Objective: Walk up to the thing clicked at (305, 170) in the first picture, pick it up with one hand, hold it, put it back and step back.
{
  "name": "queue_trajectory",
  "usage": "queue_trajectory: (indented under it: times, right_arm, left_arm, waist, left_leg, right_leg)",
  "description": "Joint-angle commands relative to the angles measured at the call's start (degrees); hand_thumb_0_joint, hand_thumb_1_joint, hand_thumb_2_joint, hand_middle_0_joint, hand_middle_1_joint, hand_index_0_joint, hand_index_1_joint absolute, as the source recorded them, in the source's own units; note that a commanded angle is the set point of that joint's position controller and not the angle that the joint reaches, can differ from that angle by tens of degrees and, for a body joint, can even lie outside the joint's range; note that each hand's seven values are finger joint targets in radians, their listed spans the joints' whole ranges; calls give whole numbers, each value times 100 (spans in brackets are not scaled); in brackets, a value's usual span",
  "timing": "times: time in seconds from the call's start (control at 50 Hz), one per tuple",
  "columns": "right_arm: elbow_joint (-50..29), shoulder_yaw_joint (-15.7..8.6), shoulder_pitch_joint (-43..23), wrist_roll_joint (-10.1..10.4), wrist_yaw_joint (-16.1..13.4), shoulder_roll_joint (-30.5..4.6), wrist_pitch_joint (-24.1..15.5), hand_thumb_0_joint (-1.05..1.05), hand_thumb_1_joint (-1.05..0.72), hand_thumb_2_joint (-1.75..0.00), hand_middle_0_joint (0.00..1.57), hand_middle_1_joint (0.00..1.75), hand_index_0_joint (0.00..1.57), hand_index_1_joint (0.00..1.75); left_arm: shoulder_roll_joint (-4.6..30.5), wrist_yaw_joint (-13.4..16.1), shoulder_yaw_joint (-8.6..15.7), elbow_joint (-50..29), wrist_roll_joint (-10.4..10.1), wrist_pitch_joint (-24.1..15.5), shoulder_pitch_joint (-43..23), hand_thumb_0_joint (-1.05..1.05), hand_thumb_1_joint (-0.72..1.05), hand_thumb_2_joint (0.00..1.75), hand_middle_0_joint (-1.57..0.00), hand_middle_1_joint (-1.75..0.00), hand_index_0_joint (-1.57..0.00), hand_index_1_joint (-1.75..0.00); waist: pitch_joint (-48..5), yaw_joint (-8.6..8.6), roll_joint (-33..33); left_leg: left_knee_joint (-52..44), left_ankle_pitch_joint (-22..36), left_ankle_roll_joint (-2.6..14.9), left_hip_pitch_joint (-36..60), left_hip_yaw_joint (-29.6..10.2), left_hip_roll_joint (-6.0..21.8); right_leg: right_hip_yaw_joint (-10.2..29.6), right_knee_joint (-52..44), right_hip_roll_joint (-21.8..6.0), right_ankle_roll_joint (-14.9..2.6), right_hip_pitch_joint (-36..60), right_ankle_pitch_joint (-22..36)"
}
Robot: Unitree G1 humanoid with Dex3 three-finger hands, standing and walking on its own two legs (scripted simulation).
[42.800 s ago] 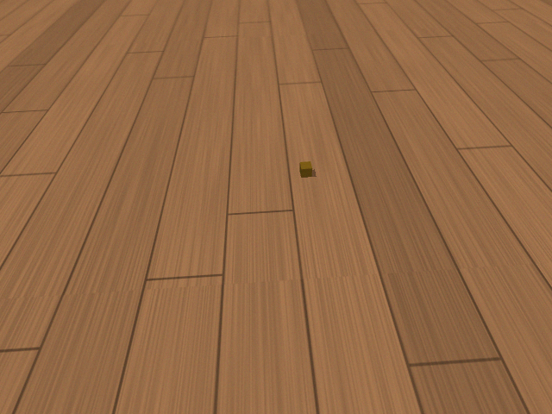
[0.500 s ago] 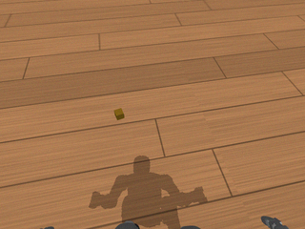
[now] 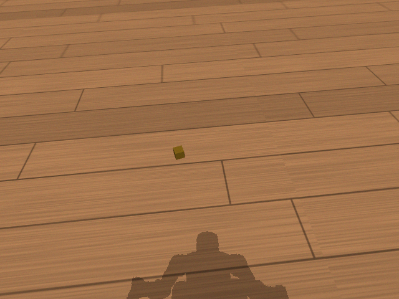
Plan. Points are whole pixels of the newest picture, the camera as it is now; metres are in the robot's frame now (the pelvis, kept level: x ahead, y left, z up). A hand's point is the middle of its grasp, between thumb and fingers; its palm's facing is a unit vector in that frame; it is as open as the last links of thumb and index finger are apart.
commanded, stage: step back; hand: left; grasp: from above
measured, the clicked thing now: (178, 152) +1.14 +0.24 -0.73
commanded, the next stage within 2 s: stand in 0.78 s
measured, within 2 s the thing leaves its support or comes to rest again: neither
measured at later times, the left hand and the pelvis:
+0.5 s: hand out of the picture +0.07 +0.28 -0.15, palm faces +0.04 -0.93 -0.36, open 7.4 cm; pelvis +0.02 +0.02 +0.00, yaw +1 degrees
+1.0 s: hand out of the picture +0.16 +0.26 -0.13, palm faces -0.01 -0.94 -0.34, open 7.4 cm; pelvis +0.04 +0.02 +0.02, yaw +0 degrees
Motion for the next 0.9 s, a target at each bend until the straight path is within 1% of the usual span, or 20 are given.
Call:
queue_trajectory:
  times: [0.0, 0.06, 0.1, 0.12, 0.14, 0.16, 0.18, 0.24, 0.3, 0.36, 0.38, 0.4, 0.42, 0.44, 0.5, 0.56, 0.68, 0.74, 0.78, 0.88]
  right_arm:
    - [-567, -273, -669, -38, -109, -1350, -374, 0, -90, -90, 20, 30, 20, 30]
    - [-504, -292, -785, -23, -55, -1406, -300, 0, -90, -90, 20, 30, 20, 30]
    - [-545, -237, -882, 32, -42, -1246, -183, 0, -90, -90, 20, 30, 20, 30]
    - [-551, -180, -709, 49, -50, -1042, -161, 0, -90, -90, 20, 30, 20, 30]
    - [-612, -152, -786, 61, -56, -884, -141, 0, -90, -90, 20, 30, 20, 30]
    - [-496, -223, -696, 35, -92, -1073, -119, 0, -90, -90, 20, 30, 20, 30]
    - [-401, -280, -443, 25, -89, -1243, -132, 0, -90, -90, 20, 30, 20, 30]
    - [-258, -271, -299, 59, -48, -1105, -203, 0, -90, -90, 20, 30, 20, 30]
    - [-191, -280, -178, 21, -6, -1051, -224, 0, -90, -90, 20, 30, 20, 30]
    - [-2, -329, -31, -32, -45, -975, -291, 0, -90, -90, 20, 30, 20, 30]
    - [1, -360, -64, -69, -82, -1086, -310, 0, -90, -90, 20, 30, 20, 30]
    - [-105, -380, -274, -96, -118, -1356, -353, 0, -90, -90, 20, 30, 20, 30]
    - [-182, -370, -639, -33, -109, -1596, -352, 0, -90, -90, 20, 30, 20, 30]
    - [-200, -365, -832, -7, -95, -1566, -343, 0, -90, -90, 20, 30, 20, 30]
    - [-131, -199, -1064, 56, -111, -1227, -339, 0, -90, -90, 20, 30, 20, 30]
    - [26, -185, -773, 111, -164, -1134, -319, 0, -90, -90, 20, 30, 20, 30]
    - [129, -213, -1127, 146, -190, -1172, -280, 0, -90, -90, 20, 30, 20, 30]
    - [163, -205, -1204, 137, -195, -1119, -264, 0, -90, -90, 20, 30, 20, 30]
    - [231, -141, -1190, 181, -185, -1207, -306, 0, -90, -90, 20, 30, 20, 30]
    - [294, -74, -1345, 202, -157, -1061, -300, 0, -90, -90, 20, 30, 20, 30]
  left_arm:
    - [1043, -11, 205, -364, -116, -258, -510, 0, 90, 90, -20, -30, -20, -30]
    - [1026, -34, 225, -61, -88, -354, -221, 0, 90, 90, -20, -30, -20, -30]
    - [964, 26, 244, 155, -35, -380, 60, 0, 90, 90, -20, -30, -20, -30]
    - [1081, 67, 284, 208, 13, -412, 174, 0, 90, 90, -20, -30, -20, -30]
    - [1476, 101, 352, 199, 56, -449, 262, 0, 90, 90, -20, -30, -20, -30]
    - [1816, 91, 413, 156, 67, -462, 44, 0, 90, 90, -20, -30, -20, -30]
    - [1771, 102, 421, -10, 56, -492, -311, 0, 90, 90, -20, -30, -20, -30]
    - [1451, 127, 356, 25, 51, -553, -417, 0, 90, 90, -20, -30, -20, -30]
    - [1469, 85, 321, 24, 45, -508, -605, 0, 90, 90, -20, -30, -20, -30]
    - [1207, 53, 159, -25, -20, -417, -743, 0, 90, 90, -20, -30, -20, -30]
    - [1029, 44, 73, -14, -38, -397, -636, 0, 90, 90, -20, -30, -20, -30]
    - [740, 37, -24, -44, -115, -383, -643, 0, 90, 90, -20, -30, -20, -30]
    - [884, 57, 25, 83, -172, -344, -657, 0, 90, 90, -20, -30, -20, -30]
    - [1013, 61, 54, 165, -133, -355, -648, 0, 90, 90, -20, -30, -20, -30]
    - [1018, 108, 25, 374, -144, -482, -362, 0, 90, 90, -20, -30, -20, -30]
    - [1240, 144, 66, 379, -163, -482, -561, 0, 90, 90, -20, -30, -20, -30]
    - [1044, 183, -33, 458, -154, -380, -849, 0, 90, 90, -20, -30, -20, -30]
    - [1092, 185, -32, 487, -135, -390, -902, 0, 90, 90, -20, -30, -20, -30]
    - [901, 164, -131, 595, -193, -362, -922, 0, 90, 90, -20, -30, -20, -30]
    - [947, 160, -163, 683, -174, -345, -1152, 0, 90, 90, -20, -30, -20, -30]
  waist:
    - [260, -85, 482]
    - [2, -72, 956]
    - [-26, 113, 833]
    - [-44, 149, 363]
    - [65, 225, -493]
    - [231, 168, -725]
    - [416, 15, -313]
    - [79, -29, -297]
    - [-132, -83, -743]
    - [-322, -280, -390]
    - [-434, -299, -15]
    - [-535, -250, 698]
    - [-411, -127, 876]
    - [-295, -91, 635]
    - [-604, 78, 714]
    - [-905, -129, 437]
    - [-813, -105, 379]
    - [-900, -137, 153]
    - [-978, -126, 92]
    - [-914, -191, 29]
  left_leg:
    - [-1872, -1419, 886, -277, -2016, 1646]
    - [-1551, -1332, 636, -871, -1232, 1295]
    - [-1050, -1675, 382, -1432, -922, 1098]
    - [-506, -1745, 234, -1848, -742, 884]
    - [515, -1643, 23, -2305, -485, 303]
    - [1621, -1593, -40, -1818, -388, 146]
    - [1846, -1239, -95, -1721, -736, 387]
    - [1521, -816, -70, -1487, -734, 505]
    - [744, -803, -128, -841, -169, 508]
    - [-664, 135, -90, 291, 152, 253]
    - [-905, 295, -39, 645, -231, 476]
    - [-1481, -236, 277, 540, -1660, 1439]
    - [-1694, -853, 765, -196, -2157, 1954]
    - [-1572, -671, 890, -582, -1976, 1947]
    - [-638, 1906, 276, -244, -710, 1230]
    - [-348, 2521, 38, 34, -303, 884]
    - [-693, 2669, 220, 263, -497, 1173]
    - [-601, 2600, 145, 299, -254, 1029]
    - [-826, 3232, 87, 540, -437, 1099]
    - [-1129, 2944, -5, 886, -354, 1056]
  right_leg:
    - [384, 377, 4, -27, -726, -182]
    - [-58, -829, 215, 15, 592, 269]
    - [-185, -1604, 448, -22, 1530, 697]
    - [342, -1947, 204, -79, 1954, 534]
    - [2219, -2773, -816, -459, 1494, -1316]
    - [3263, -3424, -1761, -1016, 512, -2915]
    - [3326, -3333, -1920, -1233, 262, -2775]
    - [2160, -2978, -1386, -942, 554, -1288]
    - [1482, -2706, -1205, -846, 295, -609]
    - [717, -1813, -758, -557, -118, 457]
    - [462, -1380, -545, -378, -392, 728]
    - [145, -821, -105, -88, -618, 674]
    - [-50, -509, 203, -3, -170, -150]
    - [37, -506, 136, -25, 326, -138]
    - [268, -1572, -93, -74, 1086, 1913]
    - [562, -1274, -404, -246, 1308, 3251]
    - [248, -1252, -164, -104, 1109, 2728]
    - [375, -1361, -270, -122, 1277, 3081]
    - [436, -1579, -388, -36, 1497, 3605]
    - [457, -2016, -428, 12, 1514, 3427]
